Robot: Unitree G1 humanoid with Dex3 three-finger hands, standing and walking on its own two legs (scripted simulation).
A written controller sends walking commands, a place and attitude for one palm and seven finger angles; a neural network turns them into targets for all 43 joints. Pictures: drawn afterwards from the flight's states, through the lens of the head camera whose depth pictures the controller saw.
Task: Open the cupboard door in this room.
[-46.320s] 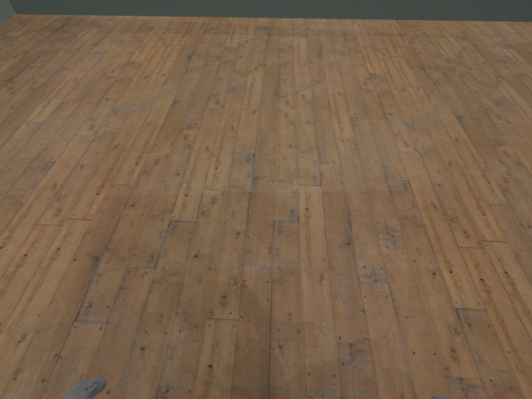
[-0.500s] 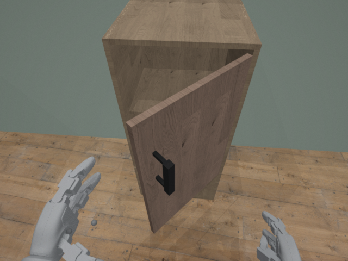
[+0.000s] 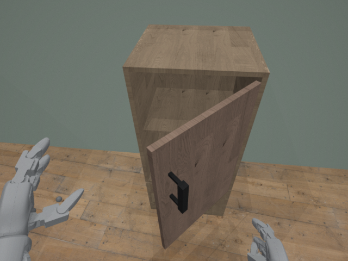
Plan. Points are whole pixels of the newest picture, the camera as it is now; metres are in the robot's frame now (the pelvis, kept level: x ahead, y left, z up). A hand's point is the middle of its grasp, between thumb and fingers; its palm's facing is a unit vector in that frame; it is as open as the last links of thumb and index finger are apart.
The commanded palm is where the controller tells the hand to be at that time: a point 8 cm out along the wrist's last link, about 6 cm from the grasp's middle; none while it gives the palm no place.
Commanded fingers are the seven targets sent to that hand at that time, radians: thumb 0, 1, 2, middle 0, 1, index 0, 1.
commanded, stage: draw the hand back to the body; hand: left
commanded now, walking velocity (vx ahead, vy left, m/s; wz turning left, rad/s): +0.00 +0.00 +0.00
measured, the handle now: (177, 192) +0.30 +0.03 -0.01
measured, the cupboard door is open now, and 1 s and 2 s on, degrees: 47 47 47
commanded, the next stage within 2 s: step back with the hand held close in 0.56 s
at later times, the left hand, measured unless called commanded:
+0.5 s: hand (53, 192) +0.18 +0.23 +0.16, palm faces +0.43 -0.82 -0.38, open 7.5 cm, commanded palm +0.14 +0.27 +0.18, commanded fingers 0.00 0.90 0.90 -0.20 -0.30 -0.20 -0.30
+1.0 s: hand (56, 194) +0.18 +0.22 +0.16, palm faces +0.32 -0.80 -0.50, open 7.4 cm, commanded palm +0.12 +0.27 +0.19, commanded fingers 0.00 0.90 0.90 -0.20 -0.30 -0.20 -0.30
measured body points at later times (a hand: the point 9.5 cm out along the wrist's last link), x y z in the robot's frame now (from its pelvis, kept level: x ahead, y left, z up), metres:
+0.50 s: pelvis +0.00 -0.03 +0.01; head -0.03 -0.05 +0.46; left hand +0.15 +0.27 +0.18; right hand +0.18 -0.25 -0.07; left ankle -0.01 +0.09 -0.73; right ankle -0.03 -0.13 -0.73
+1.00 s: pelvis -0.03 -0.03 +0.01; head -0.01 -0.04 +0.46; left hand +0.15 +0.26 +0.19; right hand +0.15 -0.28 -0.07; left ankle +0.00 +0.09 -0.73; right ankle -0.03 -0.13 -0.73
